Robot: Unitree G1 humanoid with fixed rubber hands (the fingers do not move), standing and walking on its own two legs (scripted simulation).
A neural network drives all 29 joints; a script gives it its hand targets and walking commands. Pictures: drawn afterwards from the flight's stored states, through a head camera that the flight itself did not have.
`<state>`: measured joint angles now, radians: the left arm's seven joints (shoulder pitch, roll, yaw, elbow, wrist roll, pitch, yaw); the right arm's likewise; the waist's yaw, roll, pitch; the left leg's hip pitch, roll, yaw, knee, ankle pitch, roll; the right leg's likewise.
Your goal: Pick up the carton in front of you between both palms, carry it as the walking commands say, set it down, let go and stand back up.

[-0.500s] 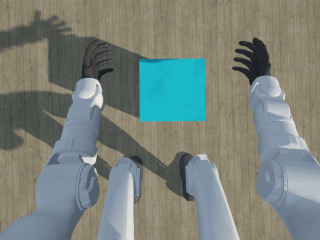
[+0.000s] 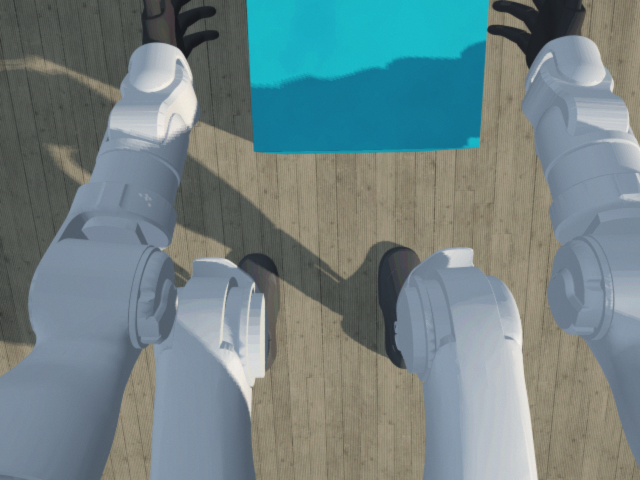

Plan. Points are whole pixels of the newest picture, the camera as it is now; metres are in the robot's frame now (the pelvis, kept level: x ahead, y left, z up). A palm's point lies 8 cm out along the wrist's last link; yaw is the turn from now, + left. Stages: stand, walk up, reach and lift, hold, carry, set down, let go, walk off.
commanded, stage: reach and lift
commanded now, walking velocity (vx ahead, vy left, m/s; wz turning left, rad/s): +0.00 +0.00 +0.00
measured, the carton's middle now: (355, 66) +0.52 -0.05 -0.26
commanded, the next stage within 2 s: none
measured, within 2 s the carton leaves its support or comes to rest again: leaves its support in 0.86 s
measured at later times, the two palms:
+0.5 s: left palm (184, 46) +0.53 +0.13 -0.19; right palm (521, 40) +0.52 -0.21 -0.19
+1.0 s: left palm (187, 29) +0.54 +0.11 -0.15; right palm (516, 23) +0.52 -0.19 -0.16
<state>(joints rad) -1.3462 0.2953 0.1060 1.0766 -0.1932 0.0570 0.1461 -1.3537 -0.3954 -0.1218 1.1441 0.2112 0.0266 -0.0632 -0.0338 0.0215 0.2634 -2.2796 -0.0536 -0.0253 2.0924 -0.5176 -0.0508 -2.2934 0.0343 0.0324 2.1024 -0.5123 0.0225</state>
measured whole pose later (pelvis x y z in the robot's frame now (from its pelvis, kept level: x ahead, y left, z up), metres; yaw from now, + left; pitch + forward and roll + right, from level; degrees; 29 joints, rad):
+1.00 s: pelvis +0.01 +0.00 -0.02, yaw +0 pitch +38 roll +1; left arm -1.24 0.16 0.20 0.93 -0.14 0.14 0.21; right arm -1.27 -0.27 -0.11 0.98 0.16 0.15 -0.14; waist -0.03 0.05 0.18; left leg -2.29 -0.11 -0.05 2.19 -0.57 -0.08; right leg -2.30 0.06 0.04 2.20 -0.56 0.04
